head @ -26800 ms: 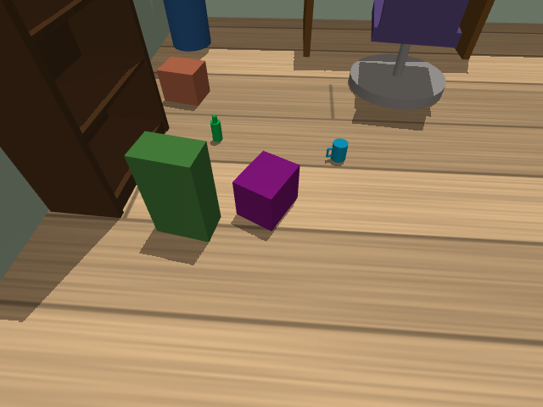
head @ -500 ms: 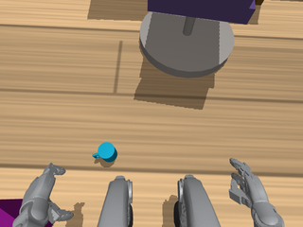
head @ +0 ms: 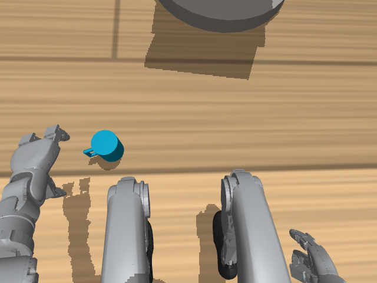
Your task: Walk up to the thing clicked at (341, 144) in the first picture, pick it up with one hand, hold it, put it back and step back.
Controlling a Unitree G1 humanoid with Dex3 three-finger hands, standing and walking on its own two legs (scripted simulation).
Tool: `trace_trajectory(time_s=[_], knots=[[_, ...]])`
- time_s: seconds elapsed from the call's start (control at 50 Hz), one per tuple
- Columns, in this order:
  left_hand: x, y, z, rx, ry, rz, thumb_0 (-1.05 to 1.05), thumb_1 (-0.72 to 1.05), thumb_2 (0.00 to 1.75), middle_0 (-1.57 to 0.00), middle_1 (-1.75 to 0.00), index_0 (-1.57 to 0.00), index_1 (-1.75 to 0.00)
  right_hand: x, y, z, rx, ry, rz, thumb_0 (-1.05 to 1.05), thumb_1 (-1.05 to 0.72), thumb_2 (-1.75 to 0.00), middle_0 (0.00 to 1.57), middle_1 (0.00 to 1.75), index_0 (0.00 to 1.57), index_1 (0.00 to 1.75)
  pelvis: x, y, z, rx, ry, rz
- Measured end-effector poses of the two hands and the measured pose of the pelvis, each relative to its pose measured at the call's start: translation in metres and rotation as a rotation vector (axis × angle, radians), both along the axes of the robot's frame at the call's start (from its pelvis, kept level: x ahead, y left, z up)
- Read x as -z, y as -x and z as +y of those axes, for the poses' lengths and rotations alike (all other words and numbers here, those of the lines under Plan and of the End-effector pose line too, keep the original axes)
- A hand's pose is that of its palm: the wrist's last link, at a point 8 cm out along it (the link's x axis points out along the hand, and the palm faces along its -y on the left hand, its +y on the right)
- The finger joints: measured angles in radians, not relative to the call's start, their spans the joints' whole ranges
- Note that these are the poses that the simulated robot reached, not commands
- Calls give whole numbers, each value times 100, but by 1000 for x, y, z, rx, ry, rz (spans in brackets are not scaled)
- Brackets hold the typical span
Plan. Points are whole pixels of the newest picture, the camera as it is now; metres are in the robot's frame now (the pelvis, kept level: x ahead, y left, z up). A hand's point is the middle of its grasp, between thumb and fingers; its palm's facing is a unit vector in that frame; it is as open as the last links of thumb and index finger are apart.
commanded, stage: rise first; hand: left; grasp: from above
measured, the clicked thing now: (103, 148) +0.46 +0.26 -0.36
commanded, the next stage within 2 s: approach in 1.38 s
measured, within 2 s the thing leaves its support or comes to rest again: neither
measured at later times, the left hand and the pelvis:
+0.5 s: hand (67, 158) +0.39 +0.31 -0.21, palm faces -0.46 -0.07 -0.89, open 14.1 cm; pelvis +0.00 +0.01 -0.05, yaw -1 degrees
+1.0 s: hand (77, 153) +0.42 +0.30 -0.24, palm faces -0.45 -0.04 -0.89, open 14.1 cm; pelvis +0.01 +0.01 -0.07, yaw -2 degrees
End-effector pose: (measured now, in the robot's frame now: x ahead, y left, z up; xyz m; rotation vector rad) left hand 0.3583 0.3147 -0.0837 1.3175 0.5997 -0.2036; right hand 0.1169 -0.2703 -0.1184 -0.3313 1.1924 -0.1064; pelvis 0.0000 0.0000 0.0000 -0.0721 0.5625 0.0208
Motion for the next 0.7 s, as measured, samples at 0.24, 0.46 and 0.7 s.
trace_trajectory(time_s=[0.24, 0.46, 0.7], knots=[[42, -25, 0, 120, -68, -33, 0, -53, 104, -8, -100, -8, -100, 13, 26, -2, 3, 50, 95, 1, -90, -90, 21, 30, 20, 30, 29, 1, 9, 0, 30, 4], [65, -40, -6, 170, -119, -47, 0, -52, 102, -10, -97, -9, -98, 35, 20, 3, -22, 37, 112, 1, -90, -90, 21, 30, 20, 30, 47, -2, 11, 1, 35, 9], [83, -54, -13, 208, -138, -54, 0, -51, 101, -11, -98, -10, -98, 51, 25, 4, -32, 21, 150, 1, -91, -90, 21, 30, 20, 30, 61, -6, 7, 10, 30, 16]])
